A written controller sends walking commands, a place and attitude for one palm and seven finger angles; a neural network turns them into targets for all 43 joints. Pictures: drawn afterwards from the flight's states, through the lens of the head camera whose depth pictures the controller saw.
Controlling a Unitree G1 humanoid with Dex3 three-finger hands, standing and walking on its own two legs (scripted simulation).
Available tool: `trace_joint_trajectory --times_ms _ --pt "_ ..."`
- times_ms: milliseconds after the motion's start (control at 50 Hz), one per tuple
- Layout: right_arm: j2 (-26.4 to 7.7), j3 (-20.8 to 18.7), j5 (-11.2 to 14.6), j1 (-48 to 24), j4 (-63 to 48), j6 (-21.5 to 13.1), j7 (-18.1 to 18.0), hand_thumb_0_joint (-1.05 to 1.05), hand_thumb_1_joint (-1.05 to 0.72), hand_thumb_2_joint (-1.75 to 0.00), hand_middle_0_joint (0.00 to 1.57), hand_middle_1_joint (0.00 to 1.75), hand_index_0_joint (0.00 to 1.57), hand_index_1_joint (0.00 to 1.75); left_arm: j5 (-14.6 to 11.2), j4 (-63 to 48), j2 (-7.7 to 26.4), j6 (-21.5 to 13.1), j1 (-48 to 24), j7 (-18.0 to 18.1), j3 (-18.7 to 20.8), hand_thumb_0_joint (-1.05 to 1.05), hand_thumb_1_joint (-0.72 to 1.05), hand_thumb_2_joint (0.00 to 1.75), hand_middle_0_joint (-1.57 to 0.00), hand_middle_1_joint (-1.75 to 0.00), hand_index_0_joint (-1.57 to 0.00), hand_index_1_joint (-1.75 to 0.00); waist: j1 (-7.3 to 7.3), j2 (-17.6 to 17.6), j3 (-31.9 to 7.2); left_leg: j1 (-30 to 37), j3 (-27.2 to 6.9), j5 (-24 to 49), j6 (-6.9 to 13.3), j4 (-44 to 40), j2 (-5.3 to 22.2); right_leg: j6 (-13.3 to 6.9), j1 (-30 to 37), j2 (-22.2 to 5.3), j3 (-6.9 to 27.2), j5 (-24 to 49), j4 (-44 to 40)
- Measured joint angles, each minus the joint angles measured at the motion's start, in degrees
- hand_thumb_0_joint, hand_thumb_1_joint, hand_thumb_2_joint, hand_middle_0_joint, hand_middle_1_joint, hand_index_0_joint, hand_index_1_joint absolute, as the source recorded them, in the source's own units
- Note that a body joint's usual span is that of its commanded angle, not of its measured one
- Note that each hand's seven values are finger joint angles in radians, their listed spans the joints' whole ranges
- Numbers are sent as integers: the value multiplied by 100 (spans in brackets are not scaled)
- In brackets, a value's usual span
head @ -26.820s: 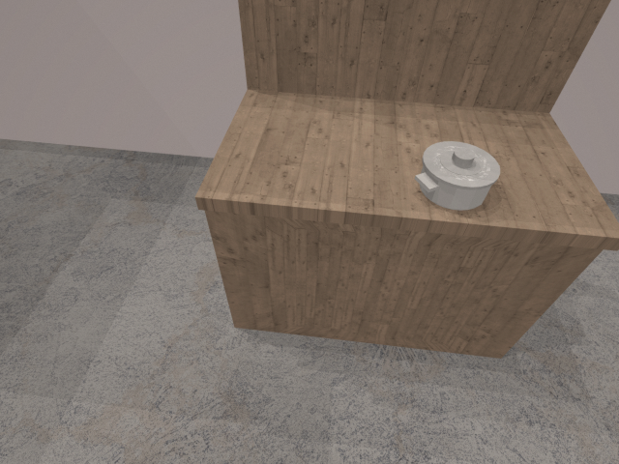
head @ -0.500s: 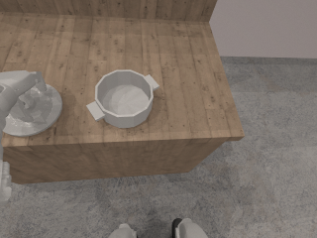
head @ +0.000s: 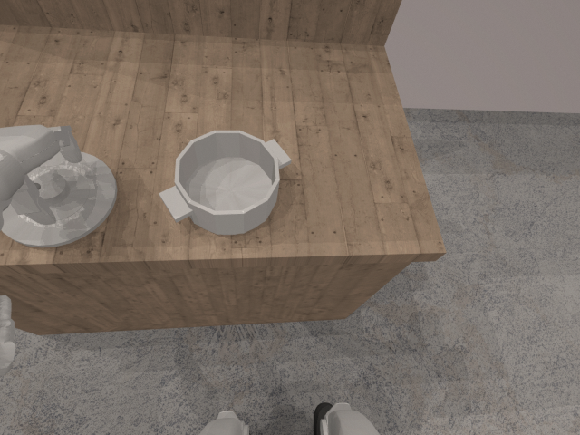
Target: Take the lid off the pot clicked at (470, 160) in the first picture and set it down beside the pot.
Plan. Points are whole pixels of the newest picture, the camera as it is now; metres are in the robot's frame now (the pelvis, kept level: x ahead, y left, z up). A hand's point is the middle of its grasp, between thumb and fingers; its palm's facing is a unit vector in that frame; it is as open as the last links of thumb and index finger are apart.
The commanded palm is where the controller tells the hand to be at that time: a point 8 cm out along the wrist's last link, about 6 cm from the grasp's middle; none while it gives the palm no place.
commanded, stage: raise the empty hand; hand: left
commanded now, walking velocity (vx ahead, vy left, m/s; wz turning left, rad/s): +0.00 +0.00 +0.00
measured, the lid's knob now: (51, 188) +0.47 +0.35 -0.04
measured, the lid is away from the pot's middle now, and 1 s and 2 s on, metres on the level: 0.26 0.26 0.26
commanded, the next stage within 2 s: draw the hand back to the body in 1.08 s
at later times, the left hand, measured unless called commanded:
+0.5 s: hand (7, 163) +0.44 +0.34 +0.07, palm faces -0.46 -0.11 -0.88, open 10.9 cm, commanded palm +0.47 +0.33 +0.13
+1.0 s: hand out of the picture +0.45 +0.35 +0.12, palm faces -0.40 -0.12 -0.91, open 10.9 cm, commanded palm +0.47 +0.33 +0.18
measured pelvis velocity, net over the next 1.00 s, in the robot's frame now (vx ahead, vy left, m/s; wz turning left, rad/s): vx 0.02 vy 0.01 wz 0.02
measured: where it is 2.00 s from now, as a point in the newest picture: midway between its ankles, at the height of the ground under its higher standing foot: outside the picture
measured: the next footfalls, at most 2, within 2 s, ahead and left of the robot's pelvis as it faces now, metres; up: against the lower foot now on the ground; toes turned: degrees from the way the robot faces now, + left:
none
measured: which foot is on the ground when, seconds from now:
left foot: down 0.00-1.00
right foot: down 0.00-1.00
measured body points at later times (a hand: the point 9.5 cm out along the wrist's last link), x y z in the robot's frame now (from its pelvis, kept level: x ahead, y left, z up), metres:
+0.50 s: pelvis +0.01 +0.00 +0.01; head +0.10 +0.02 +0.45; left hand +0.46 +0.34 +0.12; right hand +0.02 -0.28 -0.10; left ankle -0.03 +0.06 -0.70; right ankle +0.02 -0.18 -0.70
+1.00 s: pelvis +0.02 +0.01 +0.03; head +0.10 +0.03 +0.47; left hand +0.46 +0.35 +0.17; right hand +0.06 -0.27 -0.09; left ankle -0.03 +0.06 -0.70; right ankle +0.02 -0.18 -0.70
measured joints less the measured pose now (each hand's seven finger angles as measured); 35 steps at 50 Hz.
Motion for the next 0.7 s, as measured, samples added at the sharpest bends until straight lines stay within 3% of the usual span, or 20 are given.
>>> trace_joint_trajectory --times_ms 700 --pt "-125 -48 110 45 -6 -161 -78 0 -91 -90 20 30 20 30 -328 -346 176 20 -64 -655 -32 0 13 36 -29 -100 -29 -100 170 19 118 1167 50 291 4 -954 -96 65 1122 -69 46 248 -860"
